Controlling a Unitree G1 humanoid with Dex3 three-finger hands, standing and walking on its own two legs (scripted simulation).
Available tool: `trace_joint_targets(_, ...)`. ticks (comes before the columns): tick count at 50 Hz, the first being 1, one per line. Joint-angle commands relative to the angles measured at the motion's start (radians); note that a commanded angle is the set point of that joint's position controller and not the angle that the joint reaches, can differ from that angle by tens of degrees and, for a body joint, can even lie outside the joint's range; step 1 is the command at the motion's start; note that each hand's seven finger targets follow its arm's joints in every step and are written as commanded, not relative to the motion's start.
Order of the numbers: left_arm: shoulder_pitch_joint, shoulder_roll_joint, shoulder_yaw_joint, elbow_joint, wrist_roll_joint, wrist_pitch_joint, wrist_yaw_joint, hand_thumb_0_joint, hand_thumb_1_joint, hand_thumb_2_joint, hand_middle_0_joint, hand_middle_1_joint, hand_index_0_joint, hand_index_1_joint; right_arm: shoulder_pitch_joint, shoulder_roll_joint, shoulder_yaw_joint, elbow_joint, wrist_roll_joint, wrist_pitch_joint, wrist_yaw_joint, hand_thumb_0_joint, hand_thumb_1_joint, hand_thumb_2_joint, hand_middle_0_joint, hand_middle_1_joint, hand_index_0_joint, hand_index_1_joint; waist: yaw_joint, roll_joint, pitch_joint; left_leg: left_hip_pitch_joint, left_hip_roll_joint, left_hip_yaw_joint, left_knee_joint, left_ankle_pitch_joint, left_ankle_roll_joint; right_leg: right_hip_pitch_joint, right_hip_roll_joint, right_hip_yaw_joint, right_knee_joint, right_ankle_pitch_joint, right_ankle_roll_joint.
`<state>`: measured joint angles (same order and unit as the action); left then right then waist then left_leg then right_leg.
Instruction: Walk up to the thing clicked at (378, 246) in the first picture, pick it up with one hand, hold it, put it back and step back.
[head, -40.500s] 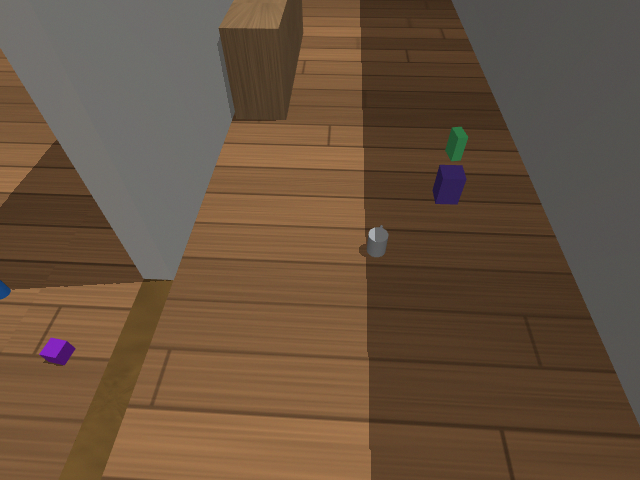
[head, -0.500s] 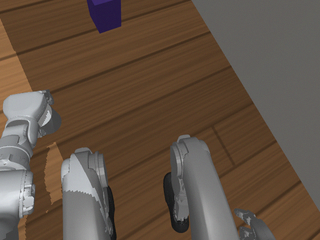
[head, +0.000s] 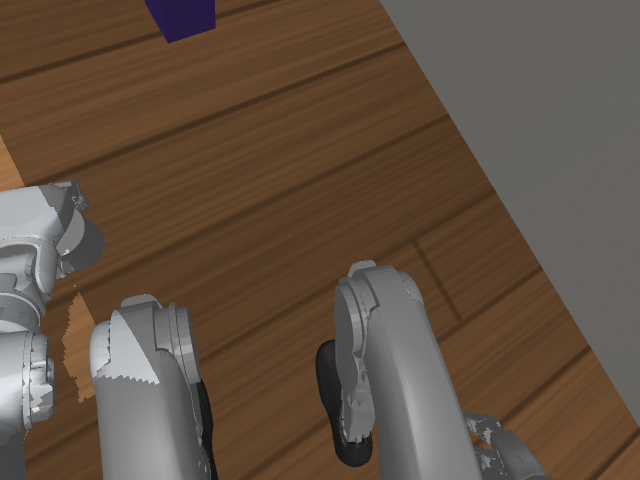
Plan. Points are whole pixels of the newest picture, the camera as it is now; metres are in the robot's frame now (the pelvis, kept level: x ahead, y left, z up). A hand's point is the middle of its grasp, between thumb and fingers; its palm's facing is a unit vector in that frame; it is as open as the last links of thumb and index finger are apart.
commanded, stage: rest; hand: left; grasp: from above
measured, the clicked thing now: (63, 226) +0.44 +0.29 -0.23
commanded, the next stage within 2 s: open in 0.66 s
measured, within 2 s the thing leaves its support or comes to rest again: rests again in 0.36 s
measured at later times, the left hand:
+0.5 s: hand (68, 237) +0.43 +0.28 -0.23, palm faces -0.46 -0.12 -0.88, open 10.2 cm
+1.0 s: hand (65, 238) +0.43 +0.29 -0.24, palm faces -0.45 -0.12 -0.89, open 10.9 cm
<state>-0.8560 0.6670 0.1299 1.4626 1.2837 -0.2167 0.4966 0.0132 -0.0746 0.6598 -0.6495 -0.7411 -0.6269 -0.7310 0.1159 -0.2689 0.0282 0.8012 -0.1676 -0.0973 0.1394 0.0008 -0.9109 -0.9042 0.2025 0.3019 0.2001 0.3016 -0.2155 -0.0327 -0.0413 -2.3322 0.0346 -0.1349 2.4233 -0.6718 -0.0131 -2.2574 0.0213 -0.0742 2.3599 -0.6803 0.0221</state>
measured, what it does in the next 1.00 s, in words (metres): stands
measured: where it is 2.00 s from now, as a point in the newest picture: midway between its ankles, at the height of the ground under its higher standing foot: (274, 441)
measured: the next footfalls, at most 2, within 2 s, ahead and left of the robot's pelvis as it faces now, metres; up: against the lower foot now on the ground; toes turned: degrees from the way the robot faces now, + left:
none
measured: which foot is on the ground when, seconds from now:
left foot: down 0.00-1.00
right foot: down 0.00-1.00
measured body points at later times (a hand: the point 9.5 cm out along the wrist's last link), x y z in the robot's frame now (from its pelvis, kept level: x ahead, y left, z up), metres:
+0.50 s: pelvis +0.01 +0.00 -0.02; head +0.25 +0.07 +0.35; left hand +0.45 +0.29 -0.18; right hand +0.05 -0.27 -0.12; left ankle +0.08 +0.13 -0.29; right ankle +0.10 -0.12 -0.29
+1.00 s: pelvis +0.00 +0.00 -0.03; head +0.24 +0.09 +0.34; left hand +0.45 +0.29 -0.19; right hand +0.05 -0.27 -0.12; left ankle +0.08 +0.13 -0.29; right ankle +0.10 -0.12 -0.29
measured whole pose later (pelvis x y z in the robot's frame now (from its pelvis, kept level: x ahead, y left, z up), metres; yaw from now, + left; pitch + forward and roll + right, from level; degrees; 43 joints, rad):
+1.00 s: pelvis +0.00 +0.00 -0.03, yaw -4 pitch +28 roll -10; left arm -0.92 0.82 0.18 1.72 1.33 -0.26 0.64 0.00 -0.14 0.81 -0.47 -0.89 -0.47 -0.86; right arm 0.10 -0.31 0.14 0.80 -0.27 -0.20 0.24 0.00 -0.89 -0.90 0.20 0.30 0.20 0.30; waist -0.29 -0.07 0.04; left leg -2.37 0.03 -0.21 2.56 -0.69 -0.02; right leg -2.28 0.05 -0.13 2.45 -0.67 0.04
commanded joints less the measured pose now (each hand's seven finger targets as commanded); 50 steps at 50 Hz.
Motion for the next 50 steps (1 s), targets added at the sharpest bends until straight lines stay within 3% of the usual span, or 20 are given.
trace_joint_targets(1, -0.322, 0.262, 0.029, -0.137, -0.018, 0.008, 0.076, 0.0, 0.426, 0.943, -0.845, -0.811, -0.844, -0.812, 0.189, -0.248, -0.071, -0.013, -0.009, -0.015, -0.007, 0.0, -0.896, -0.895, 0.201, 0.3, 0.2, 0.3, 0.001, 0.325, -0.672, 0.535, -0.021, 0.1, -0.24, 0.123, 0.031, 0.286, 0.028, -0.088, -0.231, 0.179, -0.056)
trace_joint_targets(12, -0.349, 0.309, 0.043, -0.072, -0.027, -0.008, 0.088, 0.0, 0.458, 0.902, -0.838, -0.847, -0.854, -0.83, 0.204, -0.26, -0.037, 0.004, -0.038, -0.043, 0.027, 0.0, -0.899, -0.896, 0.201, 0.3, 0.2, 0.3, -0.036, 0.286, -0.642, 0.47, -0.019, 0.091, -0.157, 0.168, 0.037, 0.33, 0.038, -0.1, -0.196, 0.239, -0.045)
trace_joint_targets(14, -0.304, 0.342, 0.08, -0.077, -0.028, -0.012, 0.095, 0.0, 0.467, 0.923, -0.849, -0.846, -0.861, -0.833, 0.197, -0.27, -0.034, -0.006, -0.04, -0.042, 0.031, 0.0, -0.897, -0.895, 0.201, 0.3, 0.2, 0.3, -0.02, 0.297, -0.664, 0.475, -0.018, 0.087, -0.158, 0.191, 0.035, 0.351, 0.041, -0.105, -0.19, 0.259, -0.044)
trace_joint_targets(15, -0.259, 0.291, 0.042, 0.003, -0.022, -0.005, 0.092, 0.0, 0.469, 0.917, -0.855, -0.847, -0.867, -0.834, 0.186, -0.262, -0.029, -0.002, -0.037, -0.043, 0.037, 0.0, -0.9, -0.897, 0.201, 0.3, 0.2, 0.3, -0.015, 0.304, -0.633, 0.47, -0.017, 0.088, -0.161, 0.169, 0.033, 0.333, 0.043, -0.102, -0.183, 0.237, -0.049)
trace_joint_targets(17, -0.323, 0.35, 0.08, -0.063, -0.021, -0.021, 0.105, 0.0, 0.483, 0.959, -0.858, -0.874, -0.87, -0.861, 0.19, -0.275, -0.025, -0.011, -0.052, -0.048, 0.043, 0.0, -0.896, -0.895, 0.201, 0.3, 0.2, 0.3, -0.036, 0.309, -0.647, 0.464, -0.017, 0.082, -0.147, 0.185, 0.035, 0.349, 0.044, -0.113, -0.181, 0.261, -0.045)
trace_joint_targets(18, -0.297, 0.322, 0.049, -0.013, -0.017, -0.016, 0.101, 0.0, 0.472, 0.948, -0.853, -0.875, -0.865, -0.862, 0.186, -0.265, -0.019, -0.006, -0.047, -0.047, 0.048, 0.0, -0.9, -0.897, 0.201, 0.3, 0.2, 0.3, -0.026, 0.308, -0.621, 0.434, -0.017, 0.082, -0.15, 0.151, 0.036, 0.333, 0.046, -0.106, -0.177, 0.225, -0.049)
trace_joint_targets(20, -0.288, 0.332, 0.066, -0.025, -0.022, -0.019, 0.112, 0.0, 0.483, 0.942, -0.858, -0.861, -0.87, -0.847, 0.176, -0.271, -0.016, -0.007, -0.049, -0.048, 0.051, 0.0, -0.898, -0.896, 0.201, 0.3, 0.2, 0.3, -0.02, 0.322, -0.619, 0.459, -0.018, 0.077, -0.16, 0.146, 0.032, 0.316, 0.048, -0.117, -0.174, 0.213, -0.05)
trace_joint_targets(25, -0.292, 0.339, 0.066, -0.003, -0.004, -0.021, 0.136, 0.0, 0.491, 0.953, -0.863, -0.867, -0.875, -0.854, 0.17, -0.282, -0.01, -0.006, -0.06, -0.059, 0.067, 0.0, -0.898, -0.896, 0.201, 0.3, 0.2, 0.3, -0.041, 0.329, -0.6, 0.464, -0.014, 0.069, -0.134, 0.161, 0.03, 0.3, 0.05, -0.13, -0.151, 0.235, -0.048)
trace_joint_targets(27, -0.322, 0.381, 0.099, 0.012, 0.002, -0.031, 0.148, 0.0, 0.475, 0.994, -0.855, -0.877, -0.86, -0.87, 0.174, -0.299, -0.011, -0.016, -0.064, -0.061, 0.068, 0.0, -0.897, -0.896, 0.201, 0.3, 0.2, 0.3, -0.059, 0.308, -0.589, 0.43, -0.012, 0.064, -0.12, 0.166, 0.035, 0.309, 0.052, -0.132, -0.154, 0.248, -0.047)
trace_joint_targets(28, -0.323, 0.334, 0.058, 0.032, 0.006, -0.031, 0.144, 0.0, 0.458, 0.973, -0.834, -0.887, -0.845, -0.874, 0.175, -0.287, -0.004, -0.013, -0.068, -0.064, 0.073, 0.0, -0.898, -0.897, 0.201, 0.3, 0.2, 0.3, -0.066, 0.309, -0.566, 0.41, -0.013, 0.065, -0.12, 0.154, 0.035, 0.307, 0.052, -0.126, -0.155, 0.236, -0.047)
trace_joint_targets(30, -0.337, 0.337, 0.046, 0.06, 0.005, -0.032, 0.15, 0.0, 0.452, 0.969, -0.821, -0.89, -0.834, -0.875, 0.168, -0.288, 0.004, -0.005, -0.071, -0.071, 0.077, 0.0, -0.895, -0.895, 0.201, 0.3, 0.2, 0.3, -0.071, 0.297, -0.546, 0.407, -0.013, 0.059, -0.124, 0.122, 0.035, 0.285, 0.056, -0.133, -0.162, 0.202, -0.047)
trace_joint_targets(31, -0.346, 0.385, 0.076, 0.059, 0.01, -0.035, 0.155, 0.0, 0.463, 0.95, -0.821, -0.897, -0.84, -0.877, 0.168, -0.305, 0.002, -0.018, -0.074, -0.077, 0.076, 0.0, -0.895, -0.895, 0.201, 0.3, 0.2, 0.3, -0.072, 0.293, -0.545, 0.405, -0.012, 0.057, -0.119, 0.118, 0.036, 0.29, 0.055, -0.135, -0.163, 0.197, -0.045)
trace_joint_targets(34, -0.328, 0.389, 0.076, 0.112, 0.018, -0.037, 0.16, 0.0, 0.489, 0.953, -0.833, -0.91, -0.854, -0.887, 0.173, -0.311, 0.006, -0.015, -0.08, -0.083, 0.081, 0.0, -0.896, -0.896, 0.201, 0.3, 0.2, 0.3, -0.075, 0.286, -0.528, 0.387, -0.012, 0.055, -0.114, 0.113, 0.036, 0.295, 0.056, -0.135, -0.157, 0.19, -0.045)
trace_joint_targets(35, -0.299, 0.424, 0.121, 0.12, 0.022, -0.039, 0.169, 0.0, 0.48, 0.975, -0.831, -0.907, -0.848, -0.889, 0.185, -0.316, 0.005, -0.003, -0.084, -0.08, 0.08, 0.0, -0.893, -0.896, 0.201, 0.3, 0.2, 0.3, -0.067, 0.276, -0.539, 0.394, -0.013, 0.053, -0.121, 0.124, 0.036, 0.308, 0.057, -0.142, -0.164, 0.198, -0.043)
trace_joint_targets(38, -0.336, 0.391, 0.08, 0.138, 0.028, -0.045, 0.164, 0.0, 0.488, 0.997, -0.832, -0.934, -0.848, -0.916, 0.175, -0.314, 0.012, -0.007, -0.095, -0.085, 0.085, 0.0, -0.894, -0.896, 0.201, 0.3, 0.2, 0.3, -0.093, 0.287, -0.52, 0.379, -0.011, 0.05, -0.108, 0.119, 0.038, 0.303, 0.059, -0.14, -0.164, 0.203, -0.04)
trace_joint_targets(43, -0.325, 0.388, 0.06, 0.134, 0.021, -0.047, 0.18, 0.0, 0.088, 0.879, -0.437, -0.921, -0.463, -0.892, 0.148, -0.311, 0.028, -0.021, -0.096, -0.094, 0.088, 0.0, -0.882, -0.892, 0.201, 0.301, 0.201, 0.301, -0.078, 0.294, -0.532, 0.374, -0.012, 0.047, -0.11, 0.11, 0.038, 0.313, 0.065, -0.136, -0.165, 0.19, -0.041)
trace_joint_targets(45, -0.325, 0.43, 0.09, 0.137, 0.03, -0.045, 0.187, 0.0, -0.072, 0.892, -0.347, -0.944, -0.371, -0.917, 0.165, -0.322, 0.021, -0.008, -0.097, -0.096, 0.089, 0.0, -0.883, -0.892, 0.201, 0.301, 0.201, 0.301, -0.085, 0.312, -0.525, 0.4, -0.011, 0.047, -0.114, 0.115, 0.033, 0.3, 0.061, -0.147, -0.153, 0.196, -0.043)
trace_joint_targets(47, -0.361, 0.371, 0.034, 0.135, 0.028, -0.048, 0.183, 0.0, -0.211, 0.894, -0.286, -0.955, -0.308, -0.931, 0.133, -0.306, 0.03, -0.026, -0.103, -0.108, 0.094, 0.0, -0.885, -0.893, 0.202, 0.301, 0.201, 0.301, -0.097, 0.324, -0.496, 0.387, -0.009, 0.039, -0.119, 0.08, 0.031, 0.269, 0.064, -0.147, -0.147, 0.161, -0.048)
trace_joint_targets(49, -0.368, 0.421, 0.065, 0.126, 0.031, -0.047, 0.19, 0.0, -0.27, 0.939, -0.24, -0.994, -0.26, -0.972, 0.152, -0.328, 0.027, -0.024, -0.102, -0.114, 0.098, 0.0, -0.886, -0.894, 0.201, 0.301, 0.201, 0.301, -0.105, 0.318, -0.481, 0.378, -0.011, 0.042, -0.11, 0.074, 0.034, 0.267, 0.059, -0.15, -0.154, 0.159, -0.044)
trace_joint_targets(50, -0.339, 0.405, 0.068, 0.109, 0.023, -0.047, 0.191, 0.0, -0.303, 0.959, -0.231, -0.981, -0.242, -0.968, 0.146, -0.327, 0.026, -0.027, -0.1, -0.114, 0.098, 0.0, -0.886, -0.894, 0.202, 0.301, 0.201, 0.301, -0.085, 0.329, -0.513, 0.403, -0.012, 0.043, -0.127, 0.094, 0.031, 0.287, 0.06, -0.152, -0.156, 0.174, -0.045)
